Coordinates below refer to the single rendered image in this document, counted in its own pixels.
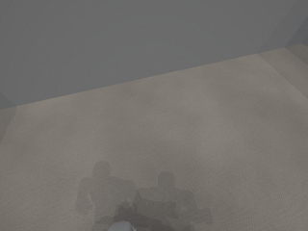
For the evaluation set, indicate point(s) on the left robot thigh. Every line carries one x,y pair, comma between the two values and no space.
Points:
122,226

